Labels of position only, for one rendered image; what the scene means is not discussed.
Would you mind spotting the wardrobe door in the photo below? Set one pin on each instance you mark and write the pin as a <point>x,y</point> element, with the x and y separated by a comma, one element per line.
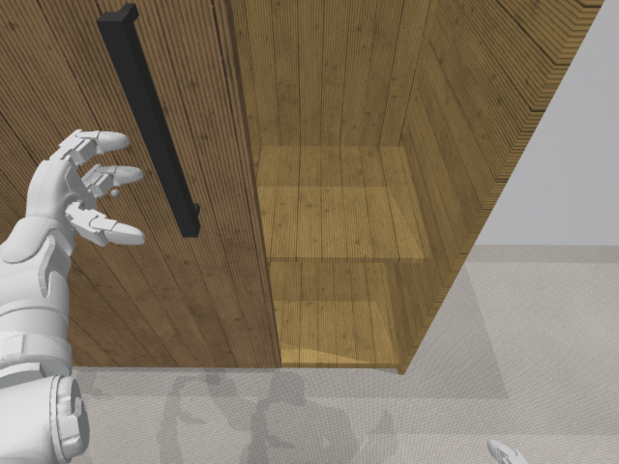
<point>172,301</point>

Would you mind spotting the left robot upper arm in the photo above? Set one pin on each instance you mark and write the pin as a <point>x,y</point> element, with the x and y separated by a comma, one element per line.
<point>43,422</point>

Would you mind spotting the handle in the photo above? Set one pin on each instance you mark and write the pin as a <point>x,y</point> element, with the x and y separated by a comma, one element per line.
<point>126,54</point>

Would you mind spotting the left robot forearm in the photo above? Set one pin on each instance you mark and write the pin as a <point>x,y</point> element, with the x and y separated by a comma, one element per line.
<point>34,302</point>

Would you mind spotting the robot right hand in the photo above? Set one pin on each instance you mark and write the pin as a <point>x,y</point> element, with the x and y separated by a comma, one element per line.
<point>503,455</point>

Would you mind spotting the robot left hand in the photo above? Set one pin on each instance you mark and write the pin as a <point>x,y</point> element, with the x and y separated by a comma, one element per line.
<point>56,186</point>

